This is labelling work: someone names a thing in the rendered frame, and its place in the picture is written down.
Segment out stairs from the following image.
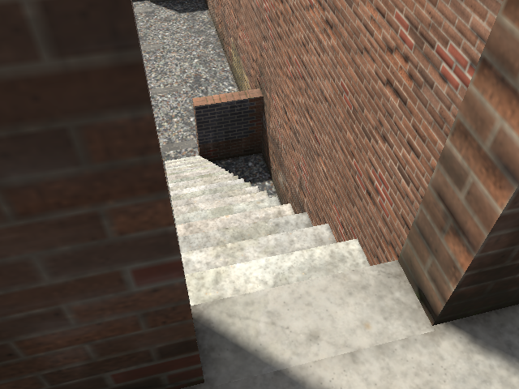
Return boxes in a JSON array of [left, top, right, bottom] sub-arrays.
[[165, 156, 370, 306]]

